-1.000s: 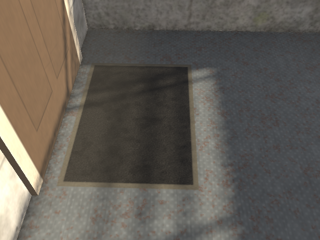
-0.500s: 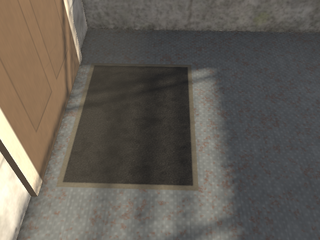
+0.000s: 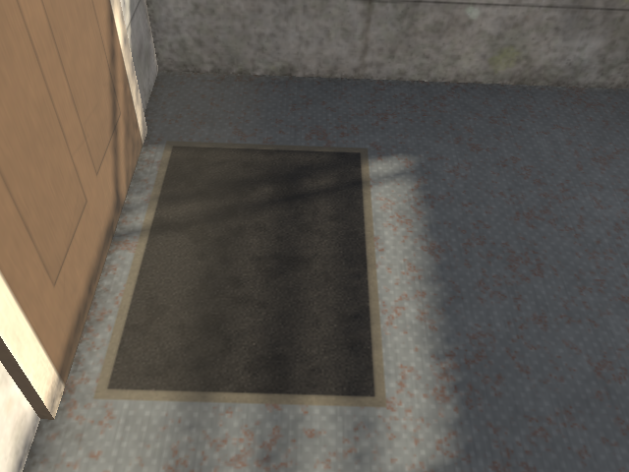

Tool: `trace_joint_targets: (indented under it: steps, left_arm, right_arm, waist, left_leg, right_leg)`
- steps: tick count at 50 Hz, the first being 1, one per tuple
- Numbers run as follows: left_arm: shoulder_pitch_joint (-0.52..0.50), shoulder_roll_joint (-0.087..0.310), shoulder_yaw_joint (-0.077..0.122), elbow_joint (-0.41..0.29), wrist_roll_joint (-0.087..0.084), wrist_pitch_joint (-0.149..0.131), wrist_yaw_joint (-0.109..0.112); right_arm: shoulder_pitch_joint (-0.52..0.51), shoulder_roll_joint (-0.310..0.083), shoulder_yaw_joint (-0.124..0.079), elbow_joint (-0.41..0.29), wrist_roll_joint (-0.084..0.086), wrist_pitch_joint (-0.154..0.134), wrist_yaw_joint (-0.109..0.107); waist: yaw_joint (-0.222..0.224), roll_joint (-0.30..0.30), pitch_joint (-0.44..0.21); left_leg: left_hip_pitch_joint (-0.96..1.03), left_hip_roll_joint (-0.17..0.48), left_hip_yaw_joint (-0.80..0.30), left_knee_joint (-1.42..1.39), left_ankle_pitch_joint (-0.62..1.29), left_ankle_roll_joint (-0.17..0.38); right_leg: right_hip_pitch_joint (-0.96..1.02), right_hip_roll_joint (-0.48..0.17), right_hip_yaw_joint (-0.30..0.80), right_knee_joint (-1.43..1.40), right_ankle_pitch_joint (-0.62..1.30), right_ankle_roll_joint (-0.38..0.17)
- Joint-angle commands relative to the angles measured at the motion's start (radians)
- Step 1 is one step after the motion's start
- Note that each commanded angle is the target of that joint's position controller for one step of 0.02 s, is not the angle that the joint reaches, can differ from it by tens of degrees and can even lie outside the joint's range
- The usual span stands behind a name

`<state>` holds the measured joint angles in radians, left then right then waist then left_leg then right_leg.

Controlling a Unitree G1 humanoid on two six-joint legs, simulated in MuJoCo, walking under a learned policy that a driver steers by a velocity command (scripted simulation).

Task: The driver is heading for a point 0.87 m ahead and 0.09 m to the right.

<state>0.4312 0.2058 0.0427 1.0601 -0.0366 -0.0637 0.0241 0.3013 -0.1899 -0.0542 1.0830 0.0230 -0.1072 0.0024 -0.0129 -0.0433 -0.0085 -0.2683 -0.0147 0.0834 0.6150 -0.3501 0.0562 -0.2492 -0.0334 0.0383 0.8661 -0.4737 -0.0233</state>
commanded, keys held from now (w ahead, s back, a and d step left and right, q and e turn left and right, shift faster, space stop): w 1.00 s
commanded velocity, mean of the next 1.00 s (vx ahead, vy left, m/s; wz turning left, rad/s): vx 0.46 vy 0.00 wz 0.00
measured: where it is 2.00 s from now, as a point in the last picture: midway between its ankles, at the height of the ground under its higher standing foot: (315, 324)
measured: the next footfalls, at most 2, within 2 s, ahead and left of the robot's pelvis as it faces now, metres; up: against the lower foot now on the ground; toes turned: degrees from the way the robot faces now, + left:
right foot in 0.42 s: +0.40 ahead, -0.15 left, +0.00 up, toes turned -3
left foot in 0.98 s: +0.72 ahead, +0.09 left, +0.00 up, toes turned +3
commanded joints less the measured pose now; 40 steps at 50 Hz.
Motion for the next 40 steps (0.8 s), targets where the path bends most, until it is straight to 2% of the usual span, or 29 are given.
trace_joint_targets:
  steps: [1, 2, 3, 4, 5, 7, 10, 13, 16, 17, 18, 19, 20, 21, 22, 23, 24, 25, 26, 27, 28, 29, 31, 33, 35, 38, 40]
  left_arm:
    - [-0.157, 0.062, 0.007, -0.145, -0.021, -0.062, -0.012]
    - [-0.16, 0.065, 0.01, -0.138, -0.013, -0.066, -0.015]
    - [-0.173, 0.084, 0.023, -0.14, -0.001, -0.067, -0.016]
    - [-0.179, 0.101, 0.034, -0.14, 0.006, -0.063, -0.019]
    - [-0.166, 0.086, 0.037, -0.134, 0.001, -0.053, -0.023]
    - [-0.21, 0.053, 0.032, -0.151, 0.005, -0.035, -0.028]
    - [-0.378, 0.023, 0.013, -0.222, 0.013, -0.029, -0.037]
    - [-0.495, 0.037, 0.003, -0.265, 0.008, -0.037, -0.055]
    - [-0.546, 0.063, 0.003, -0.294, 0.004, -0.043, -0.07]
    - [-0.539, 0.077, 0.008, -0.298, 0.005, -0.047, -0.074]
    - [-0.504, 0.099, 0.017, -0.295, 0.006, -0.049, -0.076]
    - [-0.426, 0.129, 0.033, -0.278, 0.006, -0.05, -0.075]
    - [-0.255, 0.171, 0.057, -0.227, 0.003, -0.048, -0.07]
    - [-0.067, 0.227, 0.08, -0.178, 0.005, -0.042, -0.059]
    - [0.056, 0.335, 0.101, -0.149, 0.033, -0.04, -0.056]
    - [0.041, 0.26, 0.076, -0.145, 0.034, -0.039, -0.058]
    - [-0.069, 0.203, 0.057, -0.154, 0.025, -0.044, -0.059]
    - [-0.176, 0.156, 0.041, -0.178, 0.022, -0.048, -0.06]
    - [-0.243, 0.121, 0.03, -0.184, 0.031, -0.053, -0.066]
    - [-0.273, 0.098, 0.023, -0.179, 0.041, -0.06, -0.072]
    - [-0.275, 0.085, 0.02, -0.167, 0.044, -0.062, -0.075]
    - [-0.257, 0.089, 0.021, -0.153, 0.043, -0.063, -0.073]
    - [-0.221, 0.119, 0.025, -0.132, 0.043, -0.066, -0.06]
    - [-0.175, 0.144, 0.029, -0.119, 0.042, -0.063, -0.043]
    - [-0.135, 0.152, 0.029, -0.111, 0.039, -0.056, -0.03]
    - [-0.084, 0.167, 0.03, -0.103, 0.03, -0.049, -0.02]
    - [-0.043, 0.174, 0.031, -0.09, 0.024, -0.045, -0.017]
  right_arm:
    - [0.215, -0.117, -0.008, 0.015, -0.011, -0.027, 0.005]
    - [0.151, -0.103, 0.002, -0.006, -0.013, -0.027, 0.01]
    - [0.125, -0.093, 0.011, -0.016, -0.015, -0.023, 0.015]
    - [0.132, -0.066, 0.021, -0.013, -0.018, -0.014, 0.015]
    - [0.156, -0.063, 0.025, -0.01, -0.02, -0.006, 0.012]
    - [0.192, -0.082, 0.026, -0.005, -0.019, 0.003, 0.0]
    - [0.186, -0.123, 0.022, -0.023, -0.028, 0.016, -0.018]
    - [0.217, -0.158, 0.011, -0.027, -0.02, 0.017, -0.027]
    - [0.233, -0.164, 0.001, -0.02, -0.005, 0.018, -0.028]
    - [0.225, -0.169, -0.003, -0.022, -0.005, 0.021, -0.028]
    - [0.212, -0.18, -0.008, -0.027, -0.008, 0.024, -0.027]
    - [0.199, -0.193, -0.013, -0.031, -0.014, 0.03, -0.027]
    - [0.18, -0.188, -0.011, -0.038, -0.02, 0.039, -0.026]
    - [0.159, -0.172, -0.002, -0.06, -0.027, 0.039, -0.023]
    - [0.294, -0.019, 0.038, -0.08, -0.023, 0.02, -0.007]
    - [0.264, -0.046, 0.033, -0.065, 0.001, -0.017, 0.001]
    - [0.145, -0.127, 0.009, -0.113, 0.03, -0.035, 0.004]
    - [0.066, -0.148, 0.006, -0.138, 0.03, -0.04, -0.005]
    - [0.036, -0.148, -0.004, -0.141, 0.015, -0.033, -0.016]
    - [0.064, -0.131, -0.011, -0.137, 0.004, -0.015, -0.023]
    - [0.094, -0.107, -0.011, -0.131, 0.002, 0.003, -0.024]
    - [0.106, -0.091, -0.011, -0.13, 0.002, 0.015, -0.026]
    - [0.052, -0.101, -0.017, -0.154, -0.003, 0.028, -0.028]
    - [-0.044, -0.117, -0.023, -0.188, -0.015, 0.028, -0.028]
    - [-0.121, -0.113, -0.023, -0.213, -0.019, 0.023, -0.023]
    - [-0.233, -0.096, -0.015, -0.242, -0.014, 0.013, -0.01]
    - [-0.3, -0.091, -0.009, -0.26, -0.008, 0.011, 0.0]
  waist:
    - [-0.065, 0.169, 0.091]
    - [-0.039, 0.107, 0.097]
    - [-0.024, 0.085, 0.11]
    - [-0.016, 0.094, 0.105]
    - [-0.016, 0.116, 0.096]
    - [-0.017, 0.11, 0.109]
    - [-0.038, 0.105, 0.146]
    - [-0.059, 0.123, 0.16]
    - [-0.046, 0.124, 0.174]
    - [-0.028, 0.128, 0.159]
    - [0.002, 0.145, 0.122]
    - [0.049, 0.171, 0.057]
    - [0.136, 0.177, -0.043]
    - [0.215, 0.147, -0.158]
    - [0.147, -0.143, -0.364]
    - [0.153, -0.174, -0.428]
    - [0.125, -0.143, -0.235]
    - [0.092, -0.047, -0.133]
    - [0.051, 0.022, -0.072]
    - [0.007, 0.001, -0.051]
    - [-0.015, -0.023, -0.04]
    - [-0.024, -0.03, -0.023]
    - [-0.03, -0.023, 0.02]
    - [-0.011, -0.003, 0.049]
    - [0.01, 0.004, 0.056]
    - [0.047, -0.001, 0.067]
    - [0.072, -0.001, 0.082]
  left_leg:
    - [0.395, 0.399, -0.681, -0.428, -0.041, 0.217]
    - [0.357, 0.349, -0.547, -0.439, 0.011, 0.179]
    - [0.327, 0.31, -0.444, -0.45, 0.112, 0.15]
    - [0.307, 0.262, -0.346, -0.458, 0.213, 0.121]
    - [0.302, 0.237, -0.283, -0.467, 0.28, 0.11]
    - [0.284, 0.223, -0.222, -0.481, 0.379, 0.116]
    - [0.215, 0.213, -0.166, -0.515, 0.381, 0.127]
    - [0.191, 0.224, -0.137, -0.533, 0.359, 0.125]
    - [0.283, 0.266, -0.124, -0.503, 0.41, 0.113]
    - [0.319, 0.275, -0.115, -0.467, 0.49, 0.104]
    - [0.348, 0.28, -0.104, -0.406, 0.651, 0.092]
    - [0.362, 0.275, -0.088, -0.303, 0.847, 0.079]
    - [0.321, 0.236, -0.054, -0.106, 0.975, 0.056]
    - [0.114, 0.193, -0.034, 0.172, 0.82, 0.02]
    - [-0.264, 0.002, -0.049, 0.619, 0.211, -0.044]
    - [-0.378, -0.041, -0.226, 0.787, -0.176, -0.023]
    - [-0.482, 0.024, -0.214, 0.839, -0.131, -0.002]
    - [-0.463, 0.084, -0.182, 0.803, -0.032, 0.011]
    - [-0.405, 0.128, -0.165, 0.74, 0.04, 0.013]
    - [-0.328, 0.163, -0.172, 0.682, 0.084, 0.017]
    - [-0.284, 0.175, -0.172, 0.648, 0.099, 0.019]
    - [-0.273, 0.179, -0.162, 0.62, 0.102, 0.016]
    - [-0.327, 0.189, -0.15, 0.547, 0.154, 0.0]
    - [-0.425, 0.198, -0.147, 0.434, 0.254, -0.024]
    - [-0.471, 0.191, -0.139, 0.303, 0.361, -0.036]
    - [-0.44, 0.152, -0.102, 0.109, 0.476, -0.04]
    - [-0.432, 0.132, -0.084, 0.029, 0.487, -0.042]
  right_leg:
    - [-0.65, -0.015, 0.062, 0.473, 0.064, -0.061]
    - [-0.64, -0.055, 0.048, 0.45, 0.162, -0.077]
    - [-0.621, -0.081, 0.036, 0.387, 0.229, -0.081]
    - [-0.576, -0.095, 0.016, 0.336, 0.268, -0.077]
    - [-0.546, -0.095, -0.001, 0.298, 0.299, -0.069]
    - [-0.553, -0.093, -0.034, 0.221, 0.331, -0.04]
    - [-0.527, -0.077, -0.062, -0.02, 0.425, -0.006]
    - [-0.44, -0.042, -0.097, -0.182, 0.489, -0.005]
    - [-0.427, -0.033, -0.083, -0.272, 0.481, -0.041]
    - [-0.399, -0.022, -0.086, -0.293, 0.457, -0.058]
    - [-0.33, 0.001, -0.098, -0.302, 0.431, -0.075]
    - [-0.213, 0.037, -0.121, -0.293, 0.406, -0.095]
    - [0.0, 0.077, -0.143, -0.292, 0.393, -0.122]
    - [0.307, -0.02, -0.025, -0.269, 0.376, -0.167]
    - [0.685, -0.315, 0.502, -0.381, 0.125, -0.341]
    - [0.685, -0.369, 0.79, -0.592, 0.053, -0.348]
    - [0.538, -0.333, 0.634, -0.603, 0.074, -0.279]
    - [0.354, -0.301, 0.466, -0.614, 0.189, -0.242]
    - [0.19, -0.261, 0.341, -0.638, 0.295, -0.218]
    - [0.084, -0.218, 0.249, -0.664, 0.336, -0.198]
    - [0.028, -0.193, 0.203, -0.69, 0.337, -0.198]
    - [-0.008, -0.181, 0.167, -0.714, 0.354, -0.207]
    - [-0.035, -0.174, 0.12, -0.752, 0.39, -0.221]
    - [0.004, -0.178, 0.106, -0.768, 0.417, -0.225]
    - [0.053, -0.172, 0.082, -0.769, 0.443, -0.211]
    - [0.092, -0.152, 0.032, -0.771, 0.455, -0.185]
    - [0.14, -0.159, 0.021, -0.763, 0.443, -0.18]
